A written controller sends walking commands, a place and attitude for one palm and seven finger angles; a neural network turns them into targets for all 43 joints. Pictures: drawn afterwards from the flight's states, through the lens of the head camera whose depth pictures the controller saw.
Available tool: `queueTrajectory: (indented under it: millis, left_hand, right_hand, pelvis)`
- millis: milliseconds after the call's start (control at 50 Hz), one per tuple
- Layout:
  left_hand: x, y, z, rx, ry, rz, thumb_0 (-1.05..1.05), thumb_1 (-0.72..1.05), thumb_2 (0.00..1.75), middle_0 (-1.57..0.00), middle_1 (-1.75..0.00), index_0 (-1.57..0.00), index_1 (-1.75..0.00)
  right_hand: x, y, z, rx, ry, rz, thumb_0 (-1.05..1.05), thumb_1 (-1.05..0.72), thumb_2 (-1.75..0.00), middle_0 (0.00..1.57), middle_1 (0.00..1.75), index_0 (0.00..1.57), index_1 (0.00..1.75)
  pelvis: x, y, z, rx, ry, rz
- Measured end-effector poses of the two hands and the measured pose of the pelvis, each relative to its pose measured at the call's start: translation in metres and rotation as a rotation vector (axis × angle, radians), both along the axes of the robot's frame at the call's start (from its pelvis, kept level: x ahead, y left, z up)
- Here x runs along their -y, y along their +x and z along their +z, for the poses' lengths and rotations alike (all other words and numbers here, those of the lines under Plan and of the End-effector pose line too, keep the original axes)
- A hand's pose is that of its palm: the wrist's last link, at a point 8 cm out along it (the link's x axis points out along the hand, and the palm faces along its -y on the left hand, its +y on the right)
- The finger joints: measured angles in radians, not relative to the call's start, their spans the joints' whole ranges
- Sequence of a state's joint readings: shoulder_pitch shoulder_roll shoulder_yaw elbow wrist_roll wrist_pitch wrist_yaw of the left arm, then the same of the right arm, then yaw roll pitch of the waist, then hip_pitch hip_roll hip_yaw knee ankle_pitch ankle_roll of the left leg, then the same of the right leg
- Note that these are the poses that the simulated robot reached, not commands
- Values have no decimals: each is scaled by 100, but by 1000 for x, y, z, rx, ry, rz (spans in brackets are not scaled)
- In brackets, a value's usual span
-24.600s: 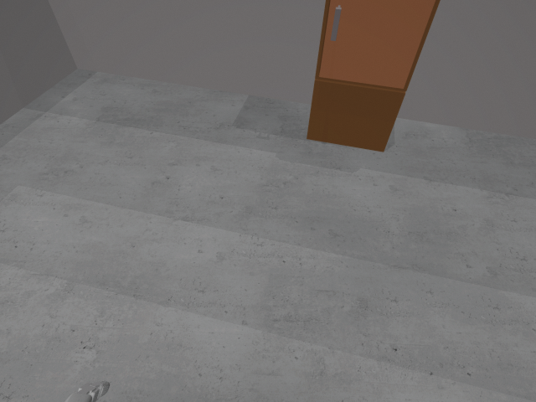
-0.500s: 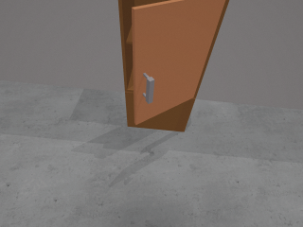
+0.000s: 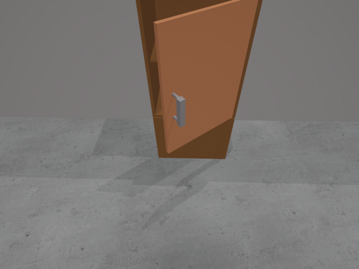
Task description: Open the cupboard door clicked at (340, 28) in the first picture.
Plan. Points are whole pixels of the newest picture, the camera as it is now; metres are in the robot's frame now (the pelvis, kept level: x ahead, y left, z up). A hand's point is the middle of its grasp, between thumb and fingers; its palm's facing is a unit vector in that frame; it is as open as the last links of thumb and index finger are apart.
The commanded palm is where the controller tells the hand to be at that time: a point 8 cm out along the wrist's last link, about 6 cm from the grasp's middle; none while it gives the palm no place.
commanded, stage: let the arm hang, fingers relaxed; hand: left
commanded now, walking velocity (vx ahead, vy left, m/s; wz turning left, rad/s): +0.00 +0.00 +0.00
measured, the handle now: (177, 109) +0.68 +0.04 -0.08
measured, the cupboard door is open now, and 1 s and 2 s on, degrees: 38 38 38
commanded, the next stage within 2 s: look to check the result in 0.26 s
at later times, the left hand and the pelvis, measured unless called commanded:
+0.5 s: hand out of the picture +0.00 +0.15 -0.17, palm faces +0.04 -0.98 -0.19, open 7.4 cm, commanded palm none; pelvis +0.02 -0.01 +0.00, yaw +0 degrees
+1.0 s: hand out of the picture +0.04 +0.16 -0.17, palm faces +0.03 -0.98 -0.20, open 7.4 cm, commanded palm none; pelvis +0.04 -0.02 +0.00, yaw +0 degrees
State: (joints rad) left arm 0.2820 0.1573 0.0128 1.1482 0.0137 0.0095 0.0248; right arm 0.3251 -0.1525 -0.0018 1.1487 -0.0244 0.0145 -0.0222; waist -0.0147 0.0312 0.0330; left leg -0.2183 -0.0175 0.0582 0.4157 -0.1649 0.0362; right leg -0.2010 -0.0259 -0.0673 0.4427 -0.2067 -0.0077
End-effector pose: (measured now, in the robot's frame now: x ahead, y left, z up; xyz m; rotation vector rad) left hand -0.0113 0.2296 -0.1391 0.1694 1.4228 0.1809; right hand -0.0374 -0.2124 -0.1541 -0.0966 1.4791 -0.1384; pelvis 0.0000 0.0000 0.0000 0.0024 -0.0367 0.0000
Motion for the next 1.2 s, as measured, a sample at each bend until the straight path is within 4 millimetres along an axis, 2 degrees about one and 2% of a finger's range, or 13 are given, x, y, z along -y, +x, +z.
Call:
queueTrajectory:
  millis: [120,440,600,980,1200]
  left_hand:
    - [16,13,-4,29,-35,-11,1,91,89,-20,-30,-20,-29]
    - [27,4,-4,-29,-38,17,1,91,89,-20,-30,-20,-29]
    - [30,11,-4,-28,-41,20,1,91,89,-20,-30,-20,-29]
    - [25,45,-2,26,-28,4,1,91,89,-20,-30,-20,-29]
    - [16,59,-9,-6,-19,-48,1,91,89,-20,-30,-20,-29]
  right_hand:
    - [-4,5,1,19,5,-10,1,-91,-90,20,30,20,30]
    - [1,25,1,19,12,-5,1,-91,-90,20,30,20,30]
    - [8,37,3,23,-2,5,1,-91,-90,20,30,20,30]
    - [20,64,6,50,-23,24,1,-91,-90,20,30,20,30]
    - [29,64,1,85,-63,-73,1,-91,-90,20,30,20,30]
  pelvis:
    - [2,2,0,-4,2,-3]
    - [10,15,1,-11,2,-2]
    - [13,22,1,-10,1,0]
    - [16,35,3,-10,1,3]
    - [16,31,-5,-21,8,-87]
